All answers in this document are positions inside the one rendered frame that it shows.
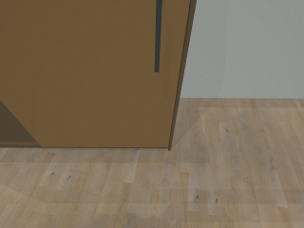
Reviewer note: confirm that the wardrobe door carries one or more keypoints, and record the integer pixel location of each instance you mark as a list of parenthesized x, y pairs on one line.
[(11, 129), (81, 73)]

